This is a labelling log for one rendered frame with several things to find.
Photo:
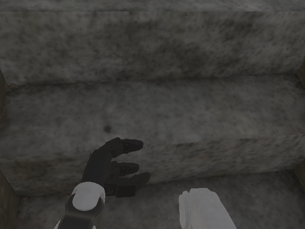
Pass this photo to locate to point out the left robot hand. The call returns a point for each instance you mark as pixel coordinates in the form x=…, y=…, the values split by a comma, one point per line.
x=110, y=175

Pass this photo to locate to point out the right robot thigh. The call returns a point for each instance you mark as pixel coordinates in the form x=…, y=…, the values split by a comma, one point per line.
x=202, y=209

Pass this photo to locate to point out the robot left forearm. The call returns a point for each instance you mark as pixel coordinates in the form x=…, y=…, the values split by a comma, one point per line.
x=84, y=208

